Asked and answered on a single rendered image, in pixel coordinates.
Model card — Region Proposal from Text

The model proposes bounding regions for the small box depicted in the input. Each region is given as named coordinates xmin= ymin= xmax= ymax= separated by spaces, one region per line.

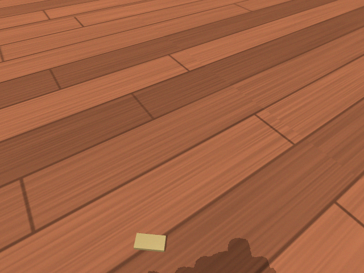
xmin=134 ymin=233 xmax=166 ymax=252

